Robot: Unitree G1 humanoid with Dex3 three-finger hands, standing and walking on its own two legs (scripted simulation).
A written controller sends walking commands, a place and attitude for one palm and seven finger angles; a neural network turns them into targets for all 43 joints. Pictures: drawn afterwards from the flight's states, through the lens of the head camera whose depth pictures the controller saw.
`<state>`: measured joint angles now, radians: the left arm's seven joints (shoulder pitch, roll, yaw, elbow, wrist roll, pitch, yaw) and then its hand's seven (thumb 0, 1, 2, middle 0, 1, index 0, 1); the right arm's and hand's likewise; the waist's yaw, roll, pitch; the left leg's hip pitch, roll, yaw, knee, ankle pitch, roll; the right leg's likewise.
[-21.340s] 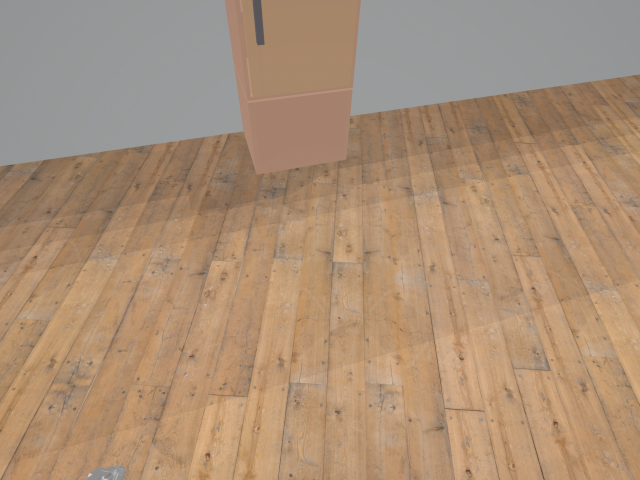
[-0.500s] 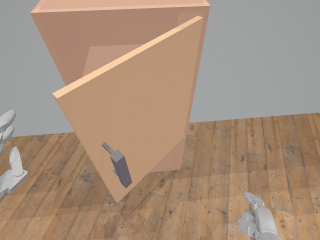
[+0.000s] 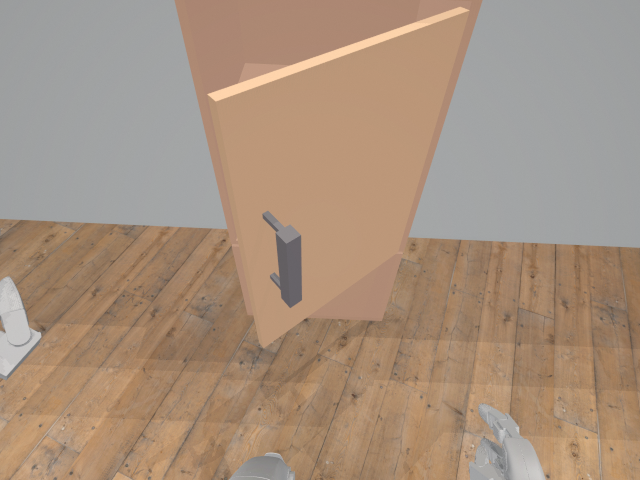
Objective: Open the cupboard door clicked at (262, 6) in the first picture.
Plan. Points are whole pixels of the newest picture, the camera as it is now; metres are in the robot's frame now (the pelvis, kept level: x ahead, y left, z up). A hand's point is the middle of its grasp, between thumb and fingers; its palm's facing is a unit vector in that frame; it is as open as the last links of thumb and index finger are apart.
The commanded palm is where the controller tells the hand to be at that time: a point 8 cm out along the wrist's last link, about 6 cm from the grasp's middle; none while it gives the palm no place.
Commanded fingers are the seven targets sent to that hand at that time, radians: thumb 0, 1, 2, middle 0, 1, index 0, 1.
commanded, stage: step back with the hand held close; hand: left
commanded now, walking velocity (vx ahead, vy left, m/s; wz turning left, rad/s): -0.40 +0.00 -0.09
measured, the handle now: (281, 260) +0.43 +0.11 -0.02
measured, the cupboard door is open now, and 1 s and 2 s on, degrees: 42 42 42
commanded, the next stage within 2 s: stop stepping back and stand still in 0.10 s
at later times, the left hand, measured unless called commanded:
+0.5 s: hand (43, 410) +0.13 +0.22 +0.18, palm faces +0.35 -0.81 -0.47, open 7.4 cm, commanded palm +0.09 +0.26 +0.19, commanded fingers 0.00 0.90 0.90 -0.20 -0.30 -0.20 -0.30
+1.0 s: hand (50, 424) +0.13 +0.22 +0.17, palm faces +0.33 -0.84 -0.44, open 7.4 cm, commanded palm none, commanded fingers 0.00 0.90 0.90 -0.20 -0.30 -0.20 -0.30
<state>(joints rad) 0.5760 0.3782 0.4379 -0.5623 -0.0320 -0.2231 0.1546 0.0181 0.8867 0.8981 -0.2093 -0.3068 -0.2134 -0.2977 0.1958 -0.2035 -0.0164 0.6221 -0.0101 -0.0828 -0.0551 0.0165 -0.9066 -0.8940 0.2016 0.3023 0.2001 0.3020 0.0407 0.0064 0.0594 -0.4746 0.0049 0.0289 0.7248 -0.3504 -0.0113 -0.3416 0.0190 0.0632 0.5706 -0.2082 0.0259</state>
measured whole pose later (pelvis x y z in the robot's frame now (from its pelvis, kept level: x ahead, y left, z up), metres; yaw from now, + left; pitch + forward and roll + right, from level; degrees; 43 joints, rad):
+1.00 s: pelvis -0.13 -0.01 +0.01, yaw -10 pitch -1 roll +1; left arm 0.49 0.39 0.43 -0.40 -0.04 -0.17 0.17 0.02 0.89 0.90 -0.21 -0.31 -0.21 -0.30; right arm 0.26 -0.16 0.02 0.66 -0.01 -0.12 -0.07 0.02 -0.91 -0.89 0.20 0.30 0.20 0.30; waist -0.01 -0.03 0.00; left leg -0.30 -0.02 0.06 0.50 -0.19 0.03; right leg -0.18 0.02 -0.01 0.57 -0.40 -0.01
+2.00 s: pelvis -0.12 -0.02 +0.01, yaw -9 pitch -2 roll +0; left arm 0.33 0.08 0.00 1.16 0.00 0.00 0.04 0.01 0.91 0.90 -0.20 -0.30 -0.20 -0.29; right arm 0.32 -0.10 0.00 1.16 -0.02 0.01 -0.04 0.01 -0.92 -0.89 0.20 0.30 0.20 0.30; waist -0.01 0.01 0.03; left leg -0.23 -0.01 0.03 0.43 -0.16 0.02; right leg -0.07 0.04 -0.04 0.42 -0.31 -0.05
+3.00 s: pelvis -0.10 -0.04 +0.01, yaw -12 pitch -1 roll +0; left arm 0.34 0.10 0.04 1.13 0.01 0.02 0.03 0.01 0.91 0.90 -0.20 -0.30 -0.20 -0.29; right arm 0.26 -0.13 -0.03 1.13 -0.02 0.04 -0.06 0.01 -0.92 -0.89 0.20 0.30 0.20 0.30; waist 0.01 0.01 0.06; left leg -0.24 0.05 0.07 0.52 -0.25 -0.02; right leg -0.08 0.09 0.00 0.45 -0.35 -0.09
